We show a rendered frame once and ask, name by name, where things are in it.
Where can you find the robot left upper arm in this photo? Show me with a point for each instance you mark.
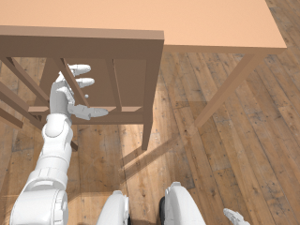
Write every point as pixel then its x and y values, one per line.
pixel 41 207

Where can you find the left robot forearm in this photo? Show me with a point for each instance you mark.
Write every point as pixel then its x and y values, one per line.
pixel 53 162

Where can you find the robot left shin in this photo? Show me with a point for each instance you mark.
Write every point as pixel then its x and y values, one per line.
pixel 125 222

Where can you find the right robot hand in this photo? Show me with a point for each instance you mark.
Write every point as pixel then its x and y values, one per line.
pixel 234 217

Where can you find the right robot thigh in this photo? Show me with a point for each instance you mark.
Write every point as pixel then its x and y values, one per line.
pixel 184 209

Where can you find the table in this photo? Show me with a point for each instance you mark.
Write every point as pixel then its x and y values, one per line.
pixel 190 26

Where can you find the chair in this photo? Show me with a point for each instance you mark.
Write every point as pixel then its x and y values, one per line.
pixel 124 65

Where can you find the left robot hand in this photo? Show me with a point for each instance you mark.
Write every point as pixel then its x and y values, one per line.
pixel 61 95

